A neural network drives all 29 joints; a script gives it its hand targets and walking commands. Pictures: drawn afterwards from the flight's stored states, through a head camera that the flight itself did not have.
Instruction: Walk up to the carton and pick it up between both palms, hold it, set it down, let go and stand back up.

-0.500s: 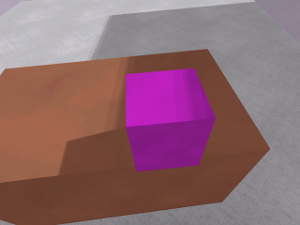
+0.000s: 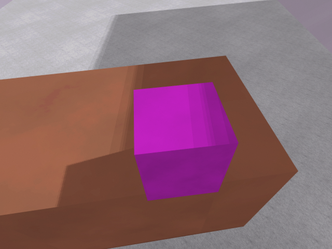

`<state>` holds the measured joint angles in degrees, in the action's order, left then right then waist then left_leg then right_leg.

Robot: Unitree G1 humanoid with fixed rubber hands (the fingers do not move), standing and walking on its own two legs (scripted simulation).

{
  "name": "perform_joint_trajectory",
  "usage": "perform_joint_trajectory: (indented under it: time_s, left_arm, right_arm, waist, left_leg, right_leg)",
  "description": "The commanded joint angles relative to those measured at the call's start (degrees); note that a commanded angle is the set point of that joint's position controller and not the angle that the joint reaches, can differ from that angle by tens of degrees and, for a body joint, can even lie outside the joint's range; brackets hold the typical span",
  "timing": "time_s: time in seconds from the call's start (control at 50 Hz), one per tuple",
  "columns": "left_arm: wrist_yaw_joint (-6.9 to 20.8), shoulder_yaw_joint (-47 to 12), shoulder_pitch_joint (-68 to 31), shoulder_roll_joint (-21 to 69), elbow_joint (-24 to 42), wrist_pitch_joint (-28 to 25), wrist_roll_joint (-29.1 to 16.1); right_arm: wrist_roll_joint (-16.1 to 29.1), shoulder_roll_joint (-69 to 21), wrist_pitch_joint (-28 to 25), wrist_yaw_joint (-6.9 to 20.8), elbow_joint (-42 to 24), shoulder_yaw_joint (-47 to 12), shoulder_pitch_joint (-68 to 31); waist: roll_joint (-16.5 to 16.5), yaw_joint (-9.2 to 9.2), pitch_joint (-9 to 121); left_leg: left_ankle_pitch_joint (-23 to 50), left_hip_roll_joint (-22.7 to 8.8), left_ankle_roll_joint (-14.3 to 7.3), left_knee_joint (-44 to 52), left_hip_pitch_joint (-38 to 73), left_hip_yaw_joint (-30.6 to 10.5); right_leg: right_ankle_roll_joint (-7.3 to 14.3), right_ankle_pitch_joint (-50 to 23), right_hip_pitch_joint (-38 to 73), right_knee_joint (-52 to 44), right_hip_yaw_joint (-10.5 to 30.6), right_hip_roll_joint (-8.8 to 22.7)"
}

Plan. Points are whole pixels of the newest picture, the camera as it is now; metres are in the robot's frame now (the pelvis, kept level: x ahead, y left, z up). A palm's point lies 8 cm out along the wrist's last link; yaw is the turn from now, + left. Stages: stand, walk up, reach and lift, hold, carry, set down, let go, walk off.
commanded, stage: walk up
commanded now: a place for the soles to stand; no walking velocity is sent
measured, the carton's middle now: (178, 144) +0.38 -0.01 +0.01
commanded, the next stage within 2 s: reach and lift in 0.62 s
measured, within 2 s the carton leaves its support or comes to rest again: neither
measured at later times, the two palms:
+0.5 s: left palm out of the picture +0.01 +0.24 -0.14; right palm out of the picture +0.01 -0.25 -0.14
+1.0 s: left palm out of the picture +0.15 +0.24 -0.10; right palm (272, 235) +0.17 -0.24 -0.10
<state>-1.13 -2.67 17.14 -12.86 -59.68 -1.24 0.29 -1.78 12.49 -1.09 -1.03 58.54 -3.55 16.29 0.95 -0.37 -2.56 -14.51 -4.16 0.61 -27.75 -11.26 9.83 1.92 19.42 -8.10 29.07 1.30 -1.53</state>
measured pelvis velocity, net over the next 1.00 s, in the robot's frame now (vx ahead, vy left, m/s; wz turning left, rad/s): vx -0.03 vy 0.01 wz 0.06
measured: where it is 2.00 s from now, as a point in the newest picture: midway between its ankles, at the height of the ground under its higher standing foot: outside the picture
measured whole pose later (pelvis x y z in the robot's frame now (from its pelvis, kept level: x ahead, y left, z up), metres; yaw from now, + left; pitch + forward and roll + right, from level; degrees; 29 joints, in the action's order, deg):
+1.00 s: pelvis -0.03 +0.01 -0.02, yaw +3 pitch -1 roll -1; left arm 7.3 5.8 2.3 -11.1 -16.5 40.9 9.2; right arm 13.8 16.7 8.1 1.3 43.0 -3.5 -4.2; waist 1.1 -3.6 -6.3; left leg -19.0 -4.8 0.3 -43.5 -23.6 4.7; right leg 1.8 23.7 -17.1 41.4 -3.1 -1.6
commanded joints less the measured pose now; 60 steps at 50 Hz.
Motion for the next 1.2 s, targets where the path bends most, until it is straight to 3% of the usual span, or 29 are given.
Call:
perform_joint_trajectory:
  time_s: [0.0, 0.04, 0.06, 0.12, 0.16, 0.2, 0.24, 0.6, 0.62, 0.64, 0.66, 0.7, 0.72, 0.74, 0.76, 0.78, 0.8, 0.82, 0.86, 0.88, 0.9, 0.94, 0.98, 1.0, 1.02, 1.04, 1.08, 1.16, 1.18]
  left_arm:
    - [-0.65, 1.18, 4.98, -7.26, 0.2, -0.32, 0.41]
    - [-0.52, 1.4, 3.54, -7.49, 0.56, -0.2, -0.24]
    - [-0.5, 1.19, 4.86, -6.45, 0.5, -0.13, 0.05]
    - [-0.69, 1.6, 3.43, -7.39, 0.61, -0.23, 0.03]
    - [-0.78, 1.24, 5.14, -6.9, -0.16, -0.29, 0.03]
    - [-0.95, 1.26, 4.79, -6.83, -0.21, -0.2, -0.39]
    - [-0.93, 1.66, 3.96, -8.04, 0.31, -0.15, -0.21]
    - [-1.04, 1.26, 5.66, -7.48, -1.13, -0.19, -0.4]
    - [1.24, 5.8, -45.58, -14.72, 16.57, 10.93, -2.42]
    - [0.14, 5.15, -36.52, -15.66, 18.05, 17.79, -2.72]
    - [-0.13, 6.13, -38.09, -16.48, 22.11, 21.51, -2.27]
    - [0.86, 4.16, -32.48, -11.48, 25.65, 29.64, -1.63]
    - [1.91, 5.08, -30.62, -10.5, 28.22, 32.75, 0.82]
    - [3.2, 6.27, -27.76, -9.76, 28.84, 35.58, 3.87]
    - [4.63, 8.18, -24.99, -9.41, 29.76, 38.08, 6.49]
    - [5.98, 9.8, -21.04, -8.95, 30.52, 40.28, 7.45]
    - [7.34, 11.17, -16.21, -7.33, 31.93, 42.06, 7.43]
    - [8.59, 12.08, -11.73, -5.66, 33.99, 43.53, 8.25]
    - [10.17, 13.02, -4.02, -4.03, 41.54, 45.34, 10.57]
    - [10.15, 12.05, -2.0, -3.03, 45.05, 45.87, 10.78]
    - [9.23, 9.77, -0.38, -1.33, 47.94, 44.46, 10.09]
    - [7.49, 8.04, -2.53, -1.62, 48.78, 41.56, 8.61]
    - [5.2, 7.33, -7.85, -3.41, 49.75, 37.52, 7.95]
    - [4.33, 6.64, -10.52, -3.52, 47.98, 35.54, 7.08]
    - [3.45, 7.09, -13.95, -4.74, 48.47, 33.15, 6.56]
    - [2.53, 5.98, -18.0, -5.18, 49.78, 30.65, 5.31]
    - [0.91, 5.3, -23.93, -6.77, 49.72, 27.24, 3.55]
    - [-1.25, 5.2, -26.55, -7.14, 49.42, 23.78, 1.24]
    - [-1.41, 4.85, -25.09, -7.58, 48.39, 24.04, 0.43]
  right_arm:
    - [0.21, 7.03, -0.04, -0.04, -1.27, 1.52, 3.56]
    - [0.27, 6.69, 0.22, -0.26, -0.16, 1.47, 4.51]
    - [-0.07, 7.12, 0.28, -0.28, -0.73, 1.42, 3.19]
    - [-0.06, 6.52, 0.2, -0.26, -0.89, 1.4, 3.33]
    - [-0.35, 7.95, 0.3, -0.27, -0.59, 2.09, 2.95]
    - [0.14, 5.45, 0.61, -0.31, -0.42, 1.54, 2.3]
    - [0.09, 5.98, 0.65, -0.43, -0.06, 1.19, 2.42]
    - [0.15, 6.62, 0.42, -0.36, 1.7, 1.67, 2.37]
    - [-5.05, 4.06, -2.72, 1.75, -8.04, 11.23, -45.81]
    - [-7.65, 6.44, -0.98, 3.0, -7.04, 12.44, -35.77]
    - [-7.84, 5.93, 0.36, 3.9, -9.09, 12.18, -36.16]
    - [-3.1, 7.83, 5.28, 5.64, -13.23, 10.98, -27.63]
    - [-0.01, 8.5, 6.75, 5.47, -14.47, 9.61, -23.55]
    - [2.71, 9.11, 7.69, 4.46, -13.54, 8.24, -19.98]
    - [6.13, 10.16, 8.3, 3.47, -11.64, 7.04, -17.58]
    - [9.4, 11.03, 8.86, 2.61, -8.73, 5.59, -16.21]
    - [12.41, 11.65, 9.57, 2.13, -6.41, 4.25, -14.97]
    - [15.05, 12.87, 10.24, 2.01, -6.41, 3.01, -14.1]
    - [19.63, 16.12, 11.02, 2.21, -11.8, 1.06, -11.75]
    - [19.87, 16.58, 10.58, 2.09, -14.17, 1.21, -11.46]
    - [16.86, 15.01, 9.61, 1.87, -17.52, 1.24, -11.03]
    - [13.71, 13.89, 8.21, 1.92, -19.13, 2.77, -12.18]
    - [10.98, 11.58, 6.71, 2.39, -21.15, 3.75, -14.78]
    - [9.4, 9.55, 6.17, 2.75, -21.4, 3.6, -15.61]
    - [8.17, 8.27, 5.21, 3.28, -23.66, 4.35, -16.89]
    - [6.36, 6.35, 4.21, 4.27, -25.98, 5.57, -17.81]
    - [3.61, 4.51, 2.07, 5.33, -26.55, 7.89, -18.56]
    - [2.03, 1.86, -0.51, 5.29, -29.63, 9.56, -18.11]
    - [1.91, 3.06, -0.39, 5.08, -29.2, 10.37, -16.79]
  waist:
    - [-0.35, -0.33, 0.13]
    - [2.28, -0.58, -1.57]
    - [0.05, 0.46, -2.22]
    - [-0.06, -0.49, -1.05]
    - [-1.58, -0.05, -1.06]
    - [1.07, -0.24, -2.82]
    - [1.76, -0.08, -2.9]
    - [-0.45, -0.18, -3.0]
    - [3.46, -3.36, -0.06]
    - [2.97, -5.25, -5.67]
    - [3.35, -4.62, -6.0]
    - [2.23, -1.58, 7.07]
    - [1.77, -1.19, 12.91]
    - [1.84, -1.34, 18.31]
    - [0.12, -1.83, 23.55]
    - [-2.33, -3.17, 26.72]
    - [-5.06, -4.27, 28.58]
    - [-5.22, -4.39, 29.99]
    - [-4.2, -4.36, 29.7]
    - [-4.28, -4.46, 26.79]
    - [-2.78, -2.53, 18.53]
    - [0.41, -2.82, 6.49]
    - [-0.89, -1.91, 1.67]
    - [0.14, -2.21, -1.11]
    - [-1.24, -1.24, -1.03]
    - [-2.77, -1.41, -1.33]
    - [-2.51, -2.71, 4.6]
    - [-4.24, -1.11, 12.67]
    - [-3.92, -2.2, 15.12]
  left_leg:
    - [13.97, -5.92, -4.19, 3.05, 5.0, -6.07]
    - [12.13, -5.5, -3.69, 3.49, 4.62, -5.34]
    - [11.61, -5.54, -3.85, 2.97, 5.13, -4.91]
    - [12.27, -5.31, -3.38, 3.65, 5.73, -4.92]
    - [14.06, -5.63, -3.78, 2.52, 6.32, -4.23]
    - [8.83, -4.46, -3.25, 2.79, 5.87, -3.9]
    - [8.61, -4.96, -3.31, 3.41, 5.35, -3.98]
    - [9.36, -5.45, -3.96, 4.06, 7.78, -5.21]
    - [2.06, 0.17, -1.56, -6.69, -12.51, -9.97]
    - [-7.44, 1.41, -1.28, -8.23, -14.62, -7.56]
    - [-8.83, 0.89, -1.22, -6.02, -14.9, -7.31]
    - [-2.06, 1.11, 0.87, -11.58, -5.45, -6.88]
    - [1.6, 1.25, 1.9, -14.69, -3.01, -6.82]
    - [7.26, 1.44, 2.46, -17.26, -0.16, -6.92]
    - [16.82, 2.0, 3.81, -20.19, 4.68, -6.84]
    - [27.87, 1.56, 4.83, -22.27, 12.36, -8.46]
    - [34.58, 0.89, 5.14, -23.13, 20.07, -9.89]
    - [36.85, 0.39, 5.25, -22.14, 22.77, -9.73]
    - [36.0, -0.53, 5.7, -17.92, 22.86, -8.72]
    - [32.22, -1.12, 5.62, -15.76, 21.89, -9.17]
    - [29.9, 1.86, 5.2, -12.65, 20.89, -8.4]
    - [22.72, 2.36, 4.33, -8.71, 18.72, -7.67]
    - [16.05, 2.6, 2.92, -7.75, 13.79, -6.92]
    - [9.12, 2.29, 2.43, -7.2, 10.62, -6.34]
    - [4.63, 2.21, 1.86, -6.44, 9.83, -5.92]
    - [1.79, 1.41, 1.3, -6.4, 7.94, -6.15]
    - [-3.23, 0.53, 0.73, -7.79, 7.77, -6.39]
    - [-5.99, 0.34, 0.15, -7.68, 8.97, -6.41]
    - [-6.19, 0.16, 0.16, -6.92, 11.42, -6.45]
  right_leg:
    - [0.33, -22.78, -5.63, -5.41, 6.37, 6.7]
    - [0.41, -20.21, -6.84, -6.37, 5.93, 6.1]
    - [-0.07, -20.48, -7.19, -6.42, 6.15, 6.48]
    - [1.0, -22.24, -6.17, -6.03, 6.6, 6.67]
    - [-0.16, -25.1, -6.21, -5.4, 6.95, 6.8]
    - [-0.27, -23.47, -7.95, -7.36, 8.36, 7.08]
    - [-0.08, -23.6, -7.17, -7.51, 8.03, 6.51]
    - [0.13, -21.75, -8.38, -7.84, 7.81, 6.4]
    - [-2.25, -0.61, -19.94, 2.27, -2.9, 5.26]
    - [-1.53, 6.09, -22.0, 3.25, -1.69, 6.09]
    - [-1.07, 8.05, -20.67, 2.83, -3.0, 5.22]
    - [-4.06, -13.91, -16.2, 3.44, 1.14, 7.58]
    - [-5.2, -28.92, -13.73, 4.62, 2.98, 8.36]
    - [-5.9, -42.75, -13.28, 8.63, 0.18, 7.64]
    - [-6.77, -51.17, -14.48, 12.07, -2.44, 6.18]
    - [-7.79, -53.65, -20.14, 15.24, -5.7, 4.55]
    - [-7.47, -50.81, -24.74, 15.74, -7.94, 3.46]
    - [-5.98, -47.66, -23.25, 13.83, -8.89, 2.19]
    - [-1.99, -42.3, -16.01, 8.96, -8.68, -0.17]
    - [-0.16, -37.01, -16.22, 6.87, -8.81, -1.08]
    - [-0.62, -33.67, -17.61, 3.26, -8.3, -1.21]
    - [-0.77, -26.07, -20.79, -1.38, -8.69, -1.16]
    - [-0.83, -18.97, -25.43, -1.07, -8.04, -0.66]
    - [-0.46, -12.62, -26.73, -2.73, -6.86, 0.11]
    - [-0.39, -7.62, -27.1, -3.46, -6.45, 0.77]
    - [0.2, -3.64, -29.36, -2.7, -5.85, 1.2]
    - [0.6, -0.43, -31.8, -1.5, -4.45, 2.72]
    - [0.73, -1.97, -29.67, -0.7, -2.72, 3.27]
    - [0.8, -1.71, -27.21, -1.51, -2.82, 3.62]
